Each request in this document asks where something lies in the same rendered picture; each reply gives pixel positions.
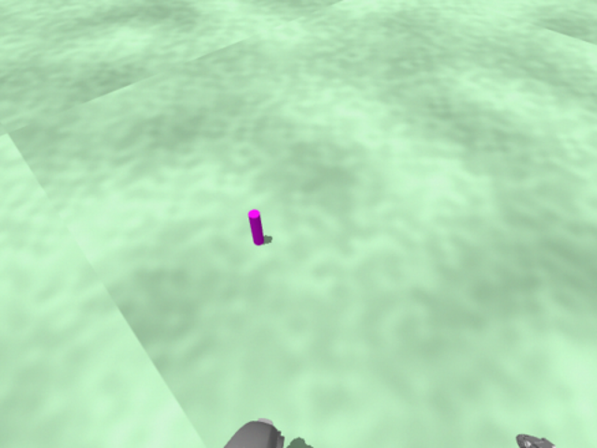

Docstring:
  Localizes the can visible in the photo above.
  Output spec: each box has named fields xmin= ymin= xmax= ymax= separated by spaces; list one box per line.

xmin=248 ymin=209 xmax=264 ymax=245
